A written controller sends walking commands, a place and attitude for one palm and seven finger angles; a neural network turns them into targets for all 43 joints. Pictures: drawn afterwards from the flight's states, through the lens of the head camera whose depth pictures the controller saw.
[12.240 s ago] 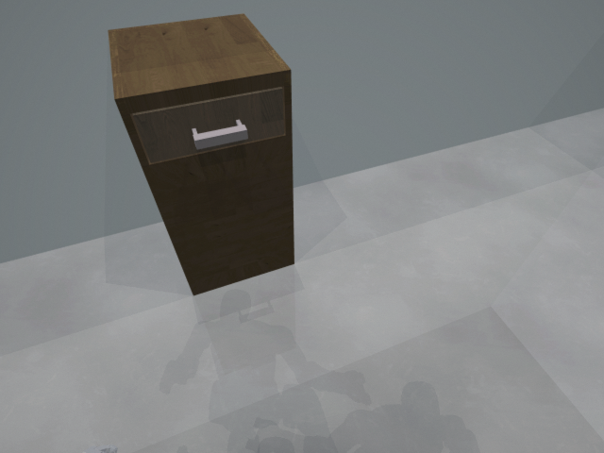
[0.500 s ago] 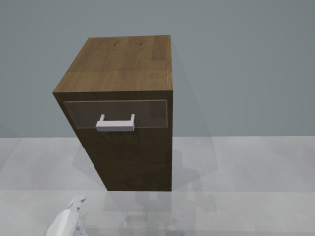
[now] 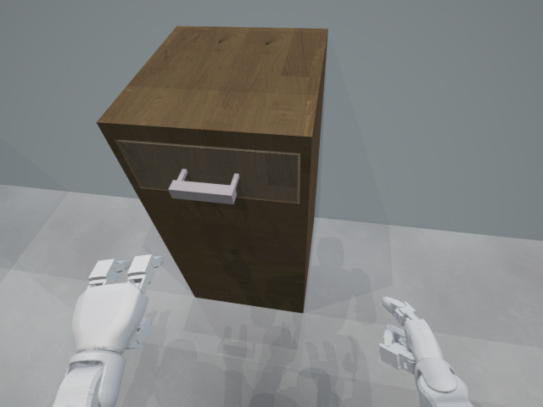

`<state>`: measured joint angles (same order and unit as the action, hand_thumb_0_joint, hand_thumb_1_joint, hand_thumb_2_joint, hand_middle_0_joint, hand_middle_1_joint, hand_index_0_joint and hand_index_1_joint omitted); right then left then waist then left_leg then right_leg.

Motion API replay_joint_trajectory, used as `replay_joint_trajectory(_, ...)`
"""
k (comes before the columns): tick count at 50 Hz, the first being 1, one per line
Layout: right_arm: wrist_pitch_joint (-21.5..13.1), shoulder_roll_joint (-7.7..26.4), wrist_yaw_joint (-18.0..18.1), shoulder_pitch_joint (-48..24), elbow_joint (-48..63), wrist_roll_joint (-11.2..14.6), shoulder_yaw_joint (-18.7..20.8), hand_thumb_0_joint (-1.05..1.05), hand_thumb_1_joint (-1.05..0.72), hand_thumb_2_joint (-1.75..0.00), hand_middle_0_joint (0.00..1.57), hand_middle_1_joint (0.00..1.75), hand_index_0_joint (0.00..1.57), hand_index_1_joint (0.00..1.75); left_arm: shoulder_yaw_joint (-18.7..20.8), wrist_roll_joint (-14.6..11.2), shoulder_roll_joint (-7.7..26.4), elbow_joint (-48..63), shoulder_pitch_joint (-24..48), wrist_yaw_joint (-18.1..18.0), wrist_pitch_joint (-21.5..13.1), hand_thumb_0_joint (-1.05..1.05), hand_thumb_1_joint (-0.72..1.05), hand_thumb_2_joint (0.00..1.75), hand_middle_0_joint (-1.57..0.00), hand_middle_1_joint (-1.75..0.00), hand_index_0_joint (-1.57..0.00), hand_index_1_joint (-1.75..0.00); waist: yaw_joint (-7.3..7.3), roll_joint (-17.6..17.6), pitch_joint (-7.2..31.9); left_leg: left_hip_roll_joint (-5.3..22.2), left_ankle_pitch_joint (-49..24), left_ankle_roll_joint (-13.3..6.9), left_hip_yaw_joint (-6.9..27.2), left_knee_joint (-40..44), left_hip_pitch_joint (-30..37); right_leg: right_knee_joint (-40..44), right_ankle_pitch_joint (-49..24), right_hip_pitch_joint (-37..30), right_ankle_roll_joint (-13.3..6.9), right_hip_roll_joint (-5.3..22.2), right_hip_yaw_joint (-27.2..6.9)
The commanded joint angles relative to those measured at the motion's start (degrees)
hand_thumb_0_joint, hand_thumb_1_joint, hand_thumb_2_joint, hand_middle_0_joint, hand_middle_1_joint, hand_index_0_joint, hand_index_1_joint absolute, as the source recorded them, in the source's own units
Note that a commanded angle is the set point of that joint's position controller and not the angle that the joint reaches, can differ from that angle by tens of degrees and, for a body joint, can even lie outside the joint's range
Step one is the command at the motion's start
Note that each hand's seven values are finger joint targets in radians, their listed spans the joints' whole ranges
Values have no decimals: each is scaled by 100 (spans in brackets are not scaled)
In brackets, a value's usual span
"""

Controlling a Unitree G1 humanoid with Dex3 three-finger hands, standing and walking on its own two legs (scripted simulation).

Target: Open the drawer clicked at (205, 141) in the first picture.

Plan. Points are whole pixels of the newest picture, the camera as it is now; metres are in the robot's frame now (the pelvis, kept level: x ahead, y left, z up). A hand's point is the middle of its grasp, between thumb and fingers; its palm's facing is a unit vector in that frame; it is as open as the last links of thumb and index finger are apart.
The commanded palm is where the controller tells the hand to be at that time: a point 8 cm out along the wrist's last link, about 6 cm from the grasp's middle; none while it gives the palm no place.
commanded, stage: raise the hand with hooked fingers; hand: left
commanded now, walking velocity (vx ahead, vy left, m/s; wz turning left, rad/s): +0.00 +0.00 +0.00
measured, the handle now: (206, 183) +0.52 +0.23 -0.02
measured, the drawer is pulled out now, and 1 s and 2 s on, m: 0.00 0.00 0.00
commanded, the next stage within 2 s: move the hooked fingers above the handle in 1.20 s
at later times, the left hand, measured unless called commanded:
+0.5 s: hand (146, 245) +0.31 +0.24 +0.07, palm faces +0.08 -0.11 -0.99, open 13.1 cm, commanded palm +0.28 +0.25 +0.13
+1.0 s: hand (120, 208) +0.34 +0.28 +0.11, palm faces +0.00 -0.09 -1.00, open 13.9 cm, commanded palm +0.32 +0.28 +0.17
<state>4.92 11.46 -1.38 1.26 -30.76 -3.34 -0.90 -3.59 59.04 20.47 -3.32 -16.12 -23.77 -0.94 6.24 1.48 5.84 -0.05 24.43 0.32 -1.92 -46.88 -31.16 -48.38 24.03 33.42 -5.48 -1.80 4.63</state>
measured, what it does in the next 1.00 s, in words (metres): shifts its weight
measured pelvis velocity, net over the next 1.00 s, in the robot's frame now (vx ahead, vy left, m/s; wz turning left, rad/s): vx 0.01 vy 0.07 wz -0.09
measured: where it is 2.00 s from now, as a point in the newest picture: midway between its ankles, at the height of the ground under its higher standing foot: outside the picture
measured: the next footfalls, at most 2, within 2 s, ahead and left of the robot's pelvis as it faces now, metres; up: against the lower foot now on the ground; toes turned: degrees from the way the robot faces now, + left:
none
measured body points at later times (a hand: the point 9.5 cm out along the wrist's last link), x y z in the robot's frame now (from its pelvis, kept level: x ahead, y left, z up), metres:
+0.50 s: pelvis +0.02 +0.04 +0.02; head +0.03 +0.01 +0.47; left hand +0.30 +0.24 +0.12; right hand +0.18 -0.23 -0.08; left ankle -0.01 +0.15 -0.70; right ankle +0.00 -0.06 -0.70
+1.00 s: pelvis +0.01 +0.07 +0.04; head +0.03 +0.04 +0.49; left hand +0.34 +0.28 +0.16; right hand +0.18 -0.16 -0.08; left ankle -0.01 +0.15 -0.70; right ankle +0.00 -0.06 -0.70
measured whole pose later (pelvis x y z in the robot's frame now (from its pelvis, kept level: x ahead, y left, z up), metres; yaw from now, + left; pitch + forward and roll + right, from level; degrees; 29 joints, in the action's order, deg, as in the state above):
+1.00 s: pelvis +0.01 +0.07 +0.04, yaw -5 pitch +2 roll +0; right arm 7.2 13.2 0.3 9.6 -34.2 0.6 -0.5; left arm -4.4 54.3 26.1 -6.8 6.0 -4.0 2.6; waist 4.5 4.0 1.3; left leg -5.0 16.8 -3.9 1.9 -28.3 -13.6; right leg -28.7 14.7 16.4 0.0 -0.8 -2.1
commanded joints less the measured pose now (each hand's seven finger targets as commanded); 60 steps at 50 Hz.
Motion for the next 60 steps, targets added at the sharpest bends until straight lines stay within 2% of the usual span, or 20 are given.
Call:
replay_joint_trajectory(1,-199,661,120,-261,744,78,175,0,-90,-90,20,30,20,30,594,-119,997,948,63,287,30,0,6,54,-26,-84,-26,-84,-194,-700,1094,-346,-1507,-221,163,781,97,1321,-2991,-2045,423,284,-1713)
replay_joint_trajectory(3,-215,674,132,-276,714,75,159,0,-90,-90,20,30,20,30,841,-131,1144,974,-91,350,-29,0,1,52,-26,-87,-26,-87,-80,-607,1108,-350,-1628,-206,165,894,135,1274,-3448,-2293,416,289,-1718)
replay_joint_trajectory(5,-234,659,122,-223,669,63,191,0,-90,-90,20,30,20,30,893,-122,1146,1209,37,338,-137,0,-3,50,-27,-90,-27,-90,-68,-522,1218,-375,-1671,-199,206,961,119,1239,-3598,-2471,424,335,-1696)
replay_joint_trajectory(8,-257,665,167,-239,605,54,267,0,-90,-90,20,30,20,30,1098,-123,1263,1434,450,184,-227,0,-10,47,-27,-94,-27,-94,-133,-644,1263,-412,-1570,-235,310,952,50,1265,-3579,-2491,440,359,-1778)
replay_joint_trajectory(10,-309,662,173,-179,580,57,359,0,-90,-90,20,30,20,30,1141,-112,1251,1600,525,27,-290,0,-15,45,-27,-98,-27,-98,-117,-282,1550,-448,-1674,-244,318,948,199,1187,-3474,-2463,397,338,-1669)
replay_joint_trajectory(14,-345,729,162,-167,536,155,473,0,-90,-90,20,30,20,30,992,-212,1045,1356,608,-127,-50,0,-24,41,-28,-103,-28,-103,-235,-420,1354,-439,-1762,-258,262,1016,369,1257,-3284,-2217,400,264,-1456)
replay_joint_trajectory(15,-337,758,166,-139,529,176,494,0,-90,-90,20,30,20,30,955,-240,1046,1330,675,-99,52,0,-27,40,-28,-105,-28,-105,-205,-447,1409,-432,-1807,-258,239,1089,437,1273,-3288,-2297,396,260,-1388)
replay_joint_trajectory(16,-317,778,177,-187,532,211,500,0,-90,-90,20,30,20,30,895,-243,1058,1317,748,-45,186,0,-29,39,-29,-107,-29,-107,-196,-347,1377,-423,-1908,-257,209,1141,540,1290,-3251,-2278,368,227,-1316)
replay_joint_trajectory(17,-294,794,188,-187,524,238,499,0,-90,-90,20,30,20,30,777,-251,1015,1280,885,30,313,0,-31,38,-29,-108,-29,-108,-220,-441,1308,-406,-1937,-262,197,1206,617,1345,-3175,-2265,373,219,-1262)
replay_joint_trajectory(20,-234,809,224,-225,556,292,469,0,-90,-90,20,30,20,30,580,-208,1047,1411,1353,281,594,0,-38,35,-29,-112,-29,-112,-190,-154,1170,-349,-2157,-267,199,1416,1021,1459,-2722,-2182,295,146,-1077)
replay_joint_trajectory(25,-134,805,286,-179,565,351,376,0,-90,-90,20,30,20,30,518,-182,1194,1226,2113,694,811,0,-50,30,-30,-120,-30,-120,-195,-95,753,-226,-2213,-234,265,1773,1446,1699,-2052,-2012,246,62,-767)
replay_joint_trajectory(28,-89,800,319,-163,564,377,314,0,-90,-90,20,30,20,30,507,-158,1278,1032,2610,892,866,0,-50,30,-30,-120,-30,-120,-207,-58,628,-204,-2163,-211,291,1931,1555,1830,-1867,-2050,226,39,-708)
replay_joint_trajectory(30,-90,775,321,-116,555,369,295,0,-90,-90,20,30,20,30,475,-139,1324,1056,2960,1001,836,0,-50,30,-30,-120,-30,-120,-185,92,745,-188,-2259,-187,326,2009,1746,1861,-1855,-2132,209,38,-634)
replay_joint_trajectory(36,-63,782,343,-43,500,389,227,0,-90,-90,20,30,20,30,341,-225,1388,763,3758,1421,754,0,-50,30,-30,-120,-30,-120,-278,36,634,-142,-2439,-135,392,2161,1950,2059,-1870,-2166,206,22,-507)
replay_joint_trajectory(39,-72,795,339,39,474,384,221,0,-90,-90,20,30,20,30,399,-253,1553,826,4169,1573,610,0,-50,30,-30,-120,-30,-120,-273,255,907,-130,-2711,-75,479,2179,2135,2066,-1938,-2290,185,27,-468)
replay_joint_trajectory(45,-36,858,230,213,475,387,285,0,-90,-90,20,30,20,30,486,-460,1474,576,3503,1839,362,0,-50,30,-30,-120,-30,-120,-208,-87,734,-67,-3278,14,521,2218,2084,2131,-2204,-2324,202,2,-392)
replay_joint_trajectory(52,-80,874,186,258,456,358,369,0,-90,-90,20,30,20,30,749,-402,1710,1141,3648,1511,-2,0,-50,30,-30,-120,-30,-120,-152,284,1111,-72,-3442,64,578,2153,2252,2091,-2197,-2274,189,4,-449)
replay_joint_trajectory(53,-87,891,180,286,441,359,378,0,-90,-90,20,30,20,30,852,-383,1830,1226,3723,1433,-19,0,-50,30,-30,-120,-30,-120,-148,377,1123,-68,-3449,109,638,2171,2225,2059,-2107,-2281,175,-10,-438)
replay_joint_trajectory(58,-83,899,186,275,366,407,407,0,-90,-90,20,30,20,30,790,-390,1744,970,3662,1248,135,0,-50,30,-30,-120,-30,-120,-177,208,1073,-93,-3205,82,568,2187,2165,2090,-2060,-2227,187,-24,-438)
replay_joint_trajectory(60,-74,881,204,256,348,428,405,0,-90,-90,20,30,20,30,610,-415,1585,865,3653,1267,220,0,-50,30,-30,-120,-30,-120,-230,127,958,-116,-3022,34,511,2191,2103,2115,-2022,-2199,198,-6,-424)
